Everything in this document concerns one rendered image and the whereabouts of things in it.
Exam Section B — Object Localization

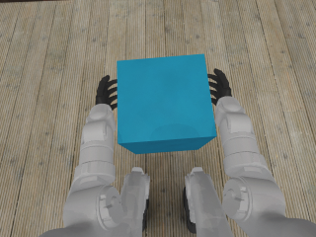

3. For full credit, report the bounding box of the right robot forearm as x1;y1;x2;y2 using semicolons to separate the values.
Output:
214;96;285;205

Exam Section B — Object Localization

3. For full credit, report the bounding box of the robot left upper arm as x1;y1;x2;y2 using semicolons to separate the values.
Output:
39;184;124;237

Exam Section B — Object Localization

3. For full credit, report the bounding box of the robot right hand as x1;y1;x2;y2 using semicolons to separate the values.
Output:
207;68;232;105

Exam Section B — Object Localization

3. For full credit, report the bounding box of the robot left hand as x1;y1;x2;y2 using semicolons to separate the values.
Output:
95;75;118;111

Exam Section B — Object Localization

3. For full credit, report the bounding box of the carton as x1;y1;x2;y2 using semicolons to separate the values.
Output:
117;53;217;154

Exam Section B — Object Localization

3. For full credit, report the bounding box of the right robot shin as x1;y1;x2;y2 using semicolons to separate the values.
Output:
188;167;212;222

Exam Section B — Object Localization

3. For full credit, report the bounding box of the left robot forearm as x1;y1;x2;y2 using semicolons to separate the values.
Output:
63;104;117;224

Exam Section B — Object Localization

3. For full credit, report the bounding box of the robot right thigh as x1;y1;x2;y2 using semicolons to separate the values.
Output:
185;171;234;237

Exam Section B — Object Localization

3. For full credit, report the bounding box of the robot right upper arm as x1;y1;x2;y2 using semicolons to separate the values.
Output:
222;176;316;237

